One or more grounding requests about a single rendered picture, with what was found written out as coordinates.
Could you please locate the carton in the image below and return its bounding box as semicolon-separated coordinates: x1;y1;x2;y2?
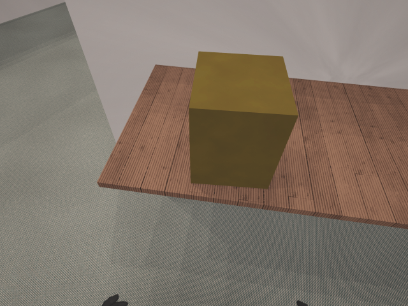
189;52;298;189

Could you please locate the table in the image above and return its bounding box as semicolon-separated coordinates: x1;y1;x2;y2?
97;64;408;229

